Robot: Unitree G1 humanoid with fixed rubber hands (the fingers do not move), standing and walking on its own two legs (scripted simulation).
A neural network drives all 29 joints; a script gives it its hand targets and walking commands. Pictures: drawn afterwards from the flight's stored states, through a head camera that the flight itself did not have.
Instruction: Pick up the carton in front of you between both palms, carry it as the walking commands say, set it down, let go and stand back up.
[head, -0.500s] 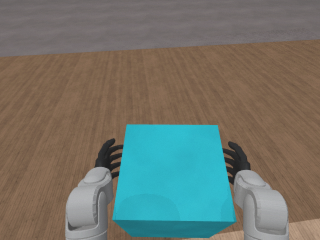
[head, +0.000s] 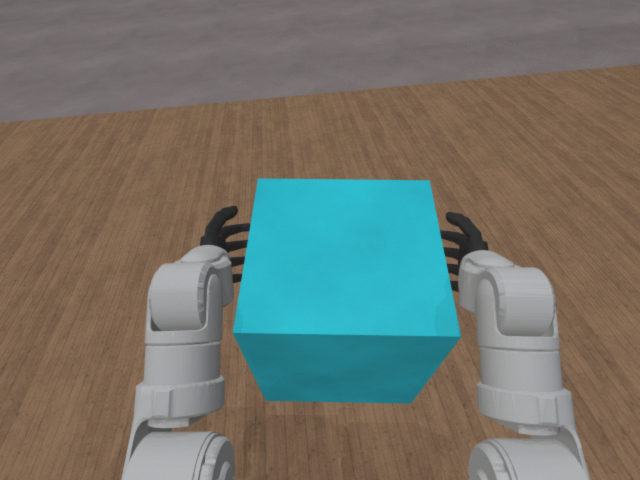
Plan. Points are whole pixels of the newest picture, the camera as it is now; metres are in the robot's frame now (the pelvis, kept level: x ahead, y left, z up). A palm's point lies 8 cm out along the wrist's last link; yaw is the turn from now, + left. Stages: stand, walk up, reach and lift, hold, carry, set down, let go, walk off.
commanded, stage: carry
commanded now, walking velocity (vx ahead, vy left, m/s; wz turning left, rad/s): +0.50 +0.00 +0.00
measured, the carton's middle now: (340, 300) +0.35 +0.00 +0.04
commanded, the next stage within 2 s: none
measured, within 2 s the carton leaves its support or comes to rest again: neither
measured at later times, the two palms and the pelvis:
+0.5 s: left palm (256, 128) +0.71 +0.15 +0.09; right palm (417, 126) +0.70 -0.15 +0.09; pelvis +0.34 +0.00 -0.03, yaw -2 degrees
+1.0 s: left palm (287, 76) +1.01 +0.11 +0.05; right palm (406, 73) +1.02 -0.19 +0.05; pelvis +0.66 -0.04 -0.04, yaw -1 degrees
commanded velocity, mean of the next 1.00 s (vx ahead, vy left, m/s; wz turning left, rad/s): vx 0.50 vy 0.00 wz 0.00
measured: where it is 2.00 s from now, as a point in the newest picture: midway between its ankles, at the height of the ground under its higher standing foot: (338, 250)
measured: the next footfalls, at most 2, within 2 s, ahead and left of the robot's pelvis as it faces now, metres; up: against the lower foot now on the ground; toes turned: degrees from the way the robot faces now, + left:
left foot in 0.44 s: +0.46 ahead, +0.05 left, -0.03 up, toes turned +2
right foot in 0.88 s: +0.76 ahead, -0.09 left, -0.05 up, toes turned -4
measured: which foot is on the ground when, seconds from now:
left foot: up 0.00-0.42, down 0.44-0.90, up 0.92-1.00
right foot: down 0.00-0.44, up 0.46-0.86, down 0.88-1.00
